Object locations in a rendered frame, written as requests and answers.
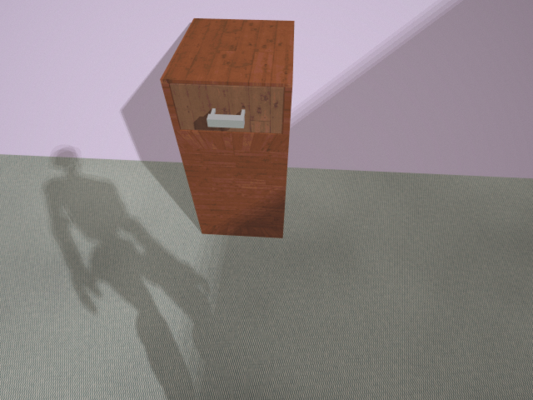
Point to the handle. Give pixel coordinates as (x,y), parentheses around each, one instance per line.
(225,121)

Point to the drawer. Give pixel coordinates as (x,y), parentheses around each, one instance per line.
(263,106)

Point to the cabinet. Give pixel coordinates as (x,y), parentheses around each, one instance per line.
(237,179)

